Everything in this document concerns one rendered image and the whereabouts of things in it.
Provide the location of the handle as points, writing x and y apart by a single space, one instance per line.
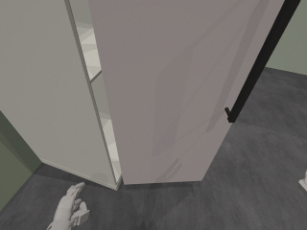
279 25

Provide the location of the fridge door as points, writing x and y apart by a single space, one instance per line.
170 68

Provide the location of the left robot forearm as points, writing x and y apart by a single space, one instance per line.
60 224

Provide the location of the robot left hand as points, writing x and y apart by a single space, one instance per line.
69 204

